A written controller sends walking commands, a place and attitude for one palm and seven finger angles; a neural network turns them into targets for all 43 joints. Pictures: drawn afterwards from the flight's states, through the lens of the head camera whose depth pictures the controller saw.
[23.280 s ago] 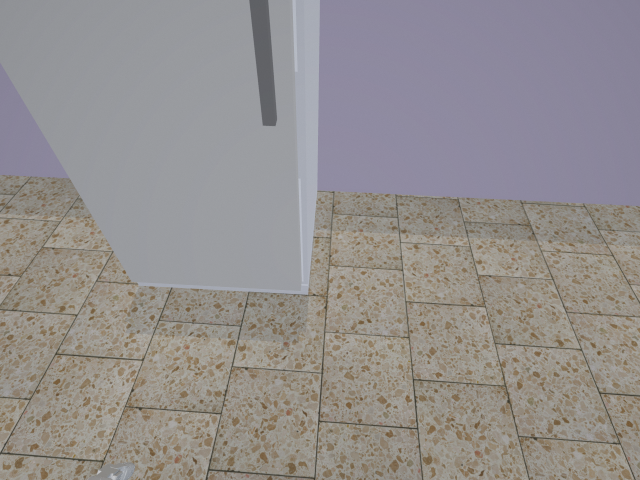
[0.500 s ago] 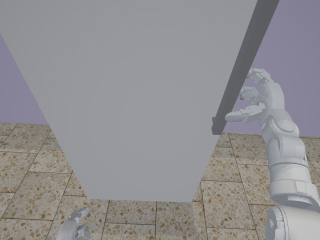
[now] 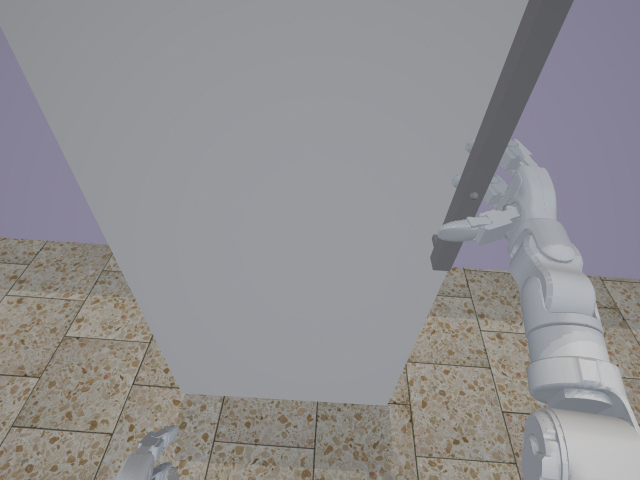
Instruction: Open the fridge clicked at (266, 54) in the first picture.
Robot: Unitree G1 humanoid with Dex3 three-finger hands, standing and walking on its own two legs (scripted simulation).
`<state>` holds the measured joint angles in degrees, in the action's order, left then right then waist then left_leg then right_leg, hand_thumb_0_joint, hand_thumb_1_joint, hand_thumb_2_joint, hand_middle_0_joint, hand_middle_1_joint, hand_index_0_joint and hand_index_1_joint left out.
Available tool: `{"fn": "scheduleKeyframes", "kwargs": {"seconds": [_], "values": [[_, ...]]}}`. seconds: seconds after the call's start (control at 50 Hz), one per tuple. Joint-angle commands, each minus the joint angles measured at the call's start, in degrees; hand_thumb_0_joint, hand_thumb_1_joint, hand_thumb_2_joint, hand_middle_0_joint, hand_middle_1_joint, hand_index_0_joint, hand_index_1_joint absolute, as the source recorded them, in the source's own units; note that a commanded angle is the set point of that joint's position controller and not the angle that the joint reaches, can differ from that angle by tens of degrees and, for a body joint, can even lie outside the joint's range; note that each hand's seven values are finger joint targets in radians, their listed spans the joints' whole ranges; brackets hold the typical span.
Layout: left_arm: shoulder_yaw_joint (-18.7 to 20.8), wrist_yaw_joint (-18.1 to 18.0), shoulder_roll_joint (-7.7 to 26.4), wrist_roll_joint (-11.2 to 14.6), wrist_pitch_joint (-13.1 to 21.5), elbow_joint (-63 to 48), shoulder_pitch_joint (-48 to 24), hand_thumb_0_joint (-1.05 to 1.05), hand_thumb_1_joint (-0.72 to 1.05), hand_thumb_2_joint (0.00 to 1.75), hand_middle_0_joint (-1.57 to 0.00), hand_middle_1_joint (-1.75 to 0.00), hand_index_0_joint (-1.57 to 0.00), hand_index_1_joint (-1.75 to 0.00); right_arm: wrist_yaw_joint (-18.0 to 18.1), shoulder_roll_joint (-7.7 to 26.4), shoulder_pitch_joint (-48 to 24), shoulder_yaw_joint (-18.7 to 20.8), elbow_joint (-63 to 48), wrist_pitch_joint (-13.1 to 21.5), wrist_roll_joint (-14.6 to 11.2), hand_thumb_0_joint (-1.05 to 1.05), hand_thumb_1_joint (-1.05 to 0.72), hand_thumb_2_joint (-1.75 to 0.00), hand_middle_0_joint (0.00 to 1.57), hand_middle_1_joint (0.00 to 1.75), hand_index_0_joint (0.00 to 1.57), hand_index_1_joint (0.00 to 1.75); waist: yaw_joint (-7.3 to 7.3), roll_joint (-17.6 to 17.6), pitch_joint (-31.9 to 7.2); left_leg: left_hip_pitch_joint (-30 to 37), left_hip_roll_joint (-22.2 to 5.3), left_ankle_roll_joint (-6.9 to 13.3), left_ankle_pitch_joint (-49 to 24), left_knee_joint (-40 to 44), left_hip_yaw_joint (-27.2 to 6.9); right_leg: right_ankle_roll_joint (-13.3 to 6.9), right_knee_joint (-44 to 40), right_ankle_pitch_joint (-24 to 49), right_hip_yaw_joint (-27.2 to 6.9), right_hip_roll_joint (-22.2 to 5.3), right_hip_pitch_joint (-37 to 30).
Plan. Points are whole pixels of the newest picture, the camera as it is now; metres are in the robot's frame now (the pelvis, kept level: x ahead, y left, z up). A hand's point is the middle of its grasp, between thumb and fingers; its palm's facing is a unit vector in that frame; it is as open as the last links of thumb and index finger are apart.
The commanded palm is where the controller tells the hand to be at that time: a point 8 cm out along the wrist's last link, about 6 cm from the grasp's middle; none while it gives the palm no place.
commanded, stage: slide the fingers in behind the handle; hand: right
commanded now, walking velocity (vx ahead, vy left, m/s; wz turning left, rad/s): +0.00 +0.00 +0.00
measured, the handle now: (478, 150) +0.47 -0.15 +0.22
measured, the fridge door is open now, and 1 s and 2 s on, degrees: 0 0 1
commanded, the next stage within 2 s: grip the handle and tug to test in 0.42 s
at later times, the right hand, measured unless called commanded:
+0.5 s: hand (470, 193) +0.41 -0.14 +0.19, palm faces +0.02 +1.00 +0.01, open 14.0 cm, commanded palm +0.39 -0.18 +0.19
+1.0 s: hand (469, 190) +0.42 -0.14 +0.19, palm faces +0.01 +1.00 +0.01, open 8.9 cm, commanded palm +0.39 -0.18 +0.19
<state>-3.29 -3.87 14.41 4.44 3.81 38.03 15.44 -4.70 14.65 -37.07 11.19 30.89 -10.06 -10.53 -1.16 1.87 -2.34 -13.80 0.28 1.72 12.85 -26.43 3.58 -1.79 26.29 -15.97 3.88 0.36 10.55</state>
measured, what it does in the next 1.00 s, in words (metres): stands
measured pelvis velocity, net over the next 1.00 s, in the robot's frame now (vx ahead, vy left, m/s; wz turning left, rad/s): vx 0.00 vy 0.00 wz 0.00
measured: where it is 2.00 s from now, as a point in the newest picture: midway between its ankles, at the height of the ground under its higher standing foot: outside the picture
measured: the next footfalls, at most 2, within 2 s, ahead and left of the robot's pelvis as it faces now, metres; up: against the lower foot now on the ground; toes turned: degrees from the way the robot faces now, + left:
none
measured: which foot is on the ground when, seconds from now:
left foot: down 0.00-1.00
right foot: down 0.00-1.00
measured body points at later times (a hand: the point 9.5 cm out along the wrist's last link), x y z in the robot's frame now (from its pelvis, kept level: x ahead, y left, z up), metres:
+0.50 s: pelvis +0.00 +0.00 +0.00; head -0.02 +0.01 +0.45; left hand +0.14 +0.24 -0.10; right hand +0.40 -0.19 +0.19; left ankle +0.01 +0.10 -0.74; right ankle -0.02 -0.10 -0.74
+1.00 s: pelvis +0.00 +0.00 +0.00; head -0.01 +0.01 +0.45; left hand +0.13 +0.24 -0.10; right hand +0.41 -0.19 +0.20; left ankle +0.01 +0.10 -0.74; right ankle -0.02 -0.10 -0.74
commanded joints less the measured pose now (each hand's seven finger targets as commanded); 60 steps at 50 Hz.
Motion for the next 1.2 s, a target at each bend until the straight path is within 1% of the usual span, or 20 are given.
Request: {"fn": "scheduleKeyframes", "kwargs": {"seconds": [0.0, 0.06, 0.1, 0.22, 0.28, 0.34, 0.38, 0.4, 0.5, 0.56, 0.66, 0.7, 0.78, 0.84, 0.88, 0.92, 1.0, 1.08, 1.1, 1.18], "values": [[2.87, -0.89, 6.98, -0.31, 3.35, -8.02, -5.80, 0.00, 0.90, 0.90, -0.20, -0.30, -0.20, -0.30, 0.44, 11.08, -29.80, 2.78, -15.18, 4.54, -0.54, 0.00, 0.50, -0.30, 0.30, 1.20, 0.30, 1.20, 0.42, -3.24, -16.17, 6.49, -1.33, 0.61, -14.06, 2.59, -3.06, -0.47, -2.73, 14.17, -4.06, -1.74, -4.24], [2.71, -0.82, 6.69, -0.23, 3.61, -7.73, -5.81, 0.00, 0.90, 0.90, -0.20, -0.30, -0.20, -0.30, 0.46, 8.76, -31.11, 0.71, -14.62, 4.48, -0.34, 0.00, 0.50, -0.30, 0.30, 1.20, 0.30, 1.20, 0.04, -0.99, -15.79, 5.60, -1.34, 0.70, -13.66, 2.44, -2.99, -0.23, -3.01, 13.70, -4.06, -1.53, -4.58], [2.78, -0.68, 6.91, -0.37, 3.51, -7.80, -5.79, 0.00, 0.90, 0.90, -0.20, -0.30, -0.20, -0.30, 0.83, 9.79, -28.25, 2.01, -13.32, 4.25, -0.11, 0.00, 0.50, -0.30, 0.30, 1.20, 0.30, 1.20, 0.98, -1.68, -16.06, 6.27, -1.32, 0.88, -13.77, 2.19, -2.82, -0.06, -3.05, 14.58, -4.32, -1.66, -4.37], [2.75, -0.19, 6.67, -0.22, 3.15, -8.18, -6.26, 0.00, 0.90, 0.90, -0.20, -0.30, -0.20, -0.30, 0.72, 7.16, -26.18, 0.53, -13.74, 3.30, -0.27, 0.00, 0.50, -0.30, 0.30, 1.20, 0.30, 1.20, 0.97, -2.73, -15.03, 6.52, -1.29, 0.71, -16.35, 2.06, -2.74, -0.05, -2.95, 16.32, -3.70, -1.67, -4.20], [2.68, -0.40, 6.76, -0.29, 2.71, -7.99, -6.29, 0.00, 0.90, 0.90, -0.20, -0.30, -0.20, -0.30, 1.32, 9.35, -26.86, 2.46, -13.13, 2.57, -0.24, 0.00, 0.50, -0.30, 0.30, 1.20, 0.30, 1.20, 0.86, -4.94, -13.71, 6.21, -1.20, 0.53, -14.41, 2.73, -2.81, -0.25, -3.27, 13.83, -3.71, -1.56, -2.97], [2.54, -0.48, 6.49, -0.40, 2.60, -8.49, -6.90, 0.00, 0.90, 0.90, -0.20, -0.30, -0.20, -0.30, 1.57, 9.43, -29.19, 1.83, -15.89, 3.23, 0.12, 0.00, 0.50, -0.30, 0.30, 1.20, 0.30, 1.20, 0.83, -2.59, -14.92, 6.73, -1.37, 0.62, -14.19, 2.68, -3.15, -0.26, -3.34, 13.91, -3.67, -1.49, -3.89], [2.44, -0.53, 6.26, -0.39, 2.78, -8.69, -7.20, 0.00, 0.90, 0.90, -0.20, -0.30, -0.20, -0.30, 1.47, 7.70, -29.50, 0.46, -16.24, 3.64, -0.04, 0.00, 0.50, -0.30, 0.30, 1.20, 0.30, 1.20, 0.55, -3.05, -14.91, 6.61, -1.32, 0.61, -14.23, 2.72, -3.12, -0.37, -3.20, 13.70, -3.63, -1.41, -4.21], [2.60, -0.65, 6.56, -0.35, 2.62, -8.42, -7.02, 0.00, 0.90, 0.90, -0.20, -0.30, -0.20, -0.30, 1.46, 9.14, -28.69, 1.56, -15.38, 3.79, -0.05, 0.00, 0.50, -0.30, 0.30, 1.20, 0.30, 1.20, 0.60, -3.68, -15.16, 6.80, -1.31, 0.56, -14.02, 2.86, -3.26, -0.44, -3.07, 13.67, -3.69, -1.58, -4.26], [2.47, -0.73, 6.49, -0.24, 2.78, -8.06, -6.95, 0.00, 0.90, 0.90, -0.20, -0.30, -0.20, -0.30, 1.08, 7.10, -30.24, -0.51, -14.03, 3.43, 0.10, 0.00, 0.50, -0.30, 0.30, 1.20, 0.30, 1.20, 0.10, -1.74, -14.54, 5.37, -1.27, 0.73, -13.41, 2.86, -2.97, -0.29, -3.07, 13.57, -3.99, -1.46, -4.94], [2.38, -0.82, 6.59, -0.23, 2.77, -7.72, -6.60, 0.00, 0.90, 0.90, -0.20, -0.30, -0.20, -0.30, 0.92, 8.04, -30.35, 0.47, -11.85, 3.14, -0.36, 0.00, 0.36, -0.36, 0.32, 1.22, 0.32, 1.22, 0.05, -3.89, -14.33, 6.01, -1.26, 0.51, -13.00, 3.20, -3.15, -0.46, -3.29, 12.32, -3.84, -1.25, -3.49], [2.47, -0.66, 6.51, -0.30, 2.58, -8.04, -6.33, 0.00, 0.90, 0.90, -0.20, -0.30, -0.20, -0.30, 0.72, 9.44, -29.61, 1.70, -12.18, 3.82, -0.14, 0.00, 0.13, -0.46, 0.34, 1.25, 0.34, 1.25, 0.51, -3.00, -15.70, 7.48, -1.38, 0.51, -15.75, 2.83, -3.39, -0.50, -2.97, 14.25, -3.31, -1.14, -3.39], [2.47, -0.52, 6.52, -0.26, 2.60, -8.20, -6.21, 0.00, 0.90, 0.90, -0.20, -0.30, -0.20, -0.30, 0.69, 8.00, -31.09, 0.02, -12.98, 4.26, 0.07, 0.00, 0.03, -0.50, 0.35, 1.27, 0.35, 1.27, 0.21, -2.62, -15.43, 6.94, -1.39, 0.65, -15.50, 2.68, -3.16, -0.39, -3.02, 14.70, -3.68, -1.31, -3.97], [2.47, -0.62, 6.77, -0.26, 2.53, -8.04, -5.85, 0.00, 0.90, 0.90, -0.20, -0.30, -0.20, -0.30, 0.83, 10.10, -29.45, 2.40, -10.49, 3.94, -0.19, 0.00, -0.15, -0.58, 0.37, 1.29, 0.37, 1.29, 0.52, -5.18, -14.42, 7.22, -1.25, 0.43, -14.35, 3.14, -3.29, -0.60, -3.44, 12.85, -3.57, -1.24, -2.23], [2.65, -0.54, 6.65, -0.33, 2.62, -8.30, -5.72, 0.00, 0.90, 0.90, -0.20, -0.30, -0.20, -0.30, 0.75, 10.61, -30.59, 2.43, -13.03, 4.66, 0.27, 0.00, -0.29, -0.64, 0.38, 1.31, 0.38, 1.31, 0.68, -2.85, -16.40, 8.32, -1.37, 0.59, -16.27, 2.81, -3.48, -0.66, -3.21, 14.91, -3.34, -1.24, -3.56], [2.66, -0.26, 6.28, -0.31, 2.94, -8.80, -5.98, 0.00, 0.90, 0.90, -0.20, -0.30, -0.20, -0.30, 0.46, 8.24, -29.86, 0.78, -15.25, 5.05, 0.01, 0.00, -0.39, -0.68, 0.40, 1.33, 0.40, 1.33, 0.76, -0.98, -18.08, 8.75, -1.31, 0.74, -18.54, 2.24, -3.34, -0.42, -2.76, 17.35, -3.26, -1.22, -5.15], [2.75, -0.25, 6.58, -0.32, 2.80, -8.43, -5.62, 0.00, 0.90, 0.90, -0.20, -0.30, -0.20, -0.30, 0.09, 8.25, -28.87, 0.68, -14.69, 4.91, -0.16, 0.00, -0.48, -0.72, 0.41, 1.34, 0.41, 1.34, 0.50, -2.99, -17.07, 8.62, -1.07, 0.70, -19.06, 2.20, -2.94, -0.34, -2.96, 18.05, -3.48, -1.49, -4.92], [2.84, -0.21, 6.85, -0.18, 2.49, -8.23, -6.09, 0.00, 0.90, 0.90, -0.20, -0.30, -0.20, -0.30, 0.15, 8.07, -26.74, 0.75, -13.58, 3.37, -0.21, 0.00, -0.67, -0.80, 0.43, 1.37, 0.43, 1.37, 0.67, -3.12, -14.42, 7.00, -1.06, 0.63, -16.33, 2.86, -2.81, -0.37, -3.20, 15.69, -3.45, -1.49, -4.06], [2.60, -0.34, 6.51, -0.29, 2.48, -8.33, -6.53, 0.00, 0.90, 0.90, -0.20, -0.30, -0.20, -0.30, 1.09, 8.01, -29.57, 0.61, -15.46, 2.91, -0.15, 0.00, -0.85, -0.88, 0.44, 1.39, 0.44, 1.39, 0.42, -2.05, -14.68, 6.68, -1.10, 0.65, -14.82, 3.08, -3.00, -0.35, -3.43, 14.32, -3.67, -1.27, -4.10], [2.78, -0.43, 6.78, -0.40, 2.37, -8.34, -6.49, 0.00, 0.90, 0.90, -0.20, -0.30, -0.20, -0.30, 1.30, 9.72, -28.79, 2.18, -15.45, 3.06, -0.15, 0.00, -0.90, -0.90, 0.45, 1.40, 0.45, 1.40, 0.77, -3.96, -15.34, 7.61, -1.09, 0.58, -15.42, 3.13, -3.08, -0.55, -3.30, 14.99, -3.62, -1.42, -4.24], [2.51, -0.52, 6.44, -0.45, 2.29, -8.63, -6.86, 0.00, 0.90, 0.90, -0.20, -0.30, -0.20, -0.30, 1.03, 10.23, -27.03, 3.19, -15.14, 3.40, -0.38, 0.00, -0.90, -0.90, 0.45, 1.40, 0.45, 1.40, 1.22, -4.48, -15.28, 8.80, -1.13, 0.54, -16.53, 3.03, -3.23, -0.54, -3.48, 14.97, -3.19, -1.28, -3.40]]}}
